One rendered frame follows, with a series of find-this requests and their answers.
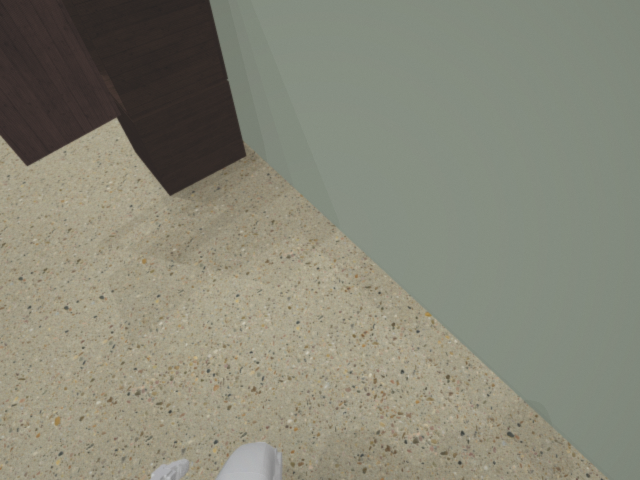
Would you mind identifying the cupboard door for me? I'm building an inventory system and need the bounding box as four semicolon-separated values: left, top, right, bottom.
0;0;121;166

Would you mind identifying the robot left thigh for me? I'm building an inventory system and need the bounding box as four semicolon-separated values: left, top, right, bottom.
215;443;282;480

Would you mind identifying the robot left hand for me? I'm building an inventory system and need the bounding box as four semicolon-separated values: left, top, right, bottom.
149;459;190;480

